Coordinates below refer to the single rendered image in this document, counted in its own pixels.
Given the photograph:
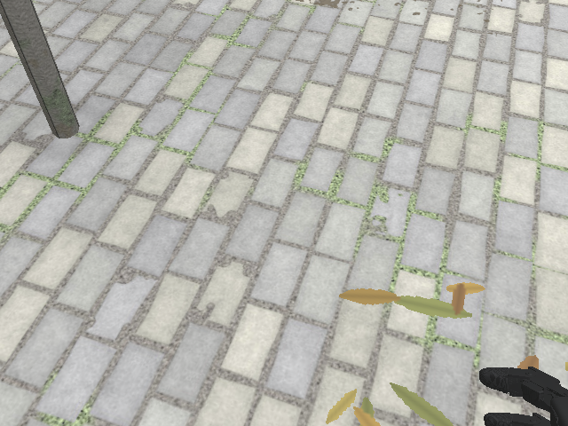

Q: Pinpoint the robot right hand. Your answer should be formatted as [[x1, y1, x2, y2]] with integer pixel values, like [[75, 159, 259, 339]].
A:
[[479, 367, 568, 426]]

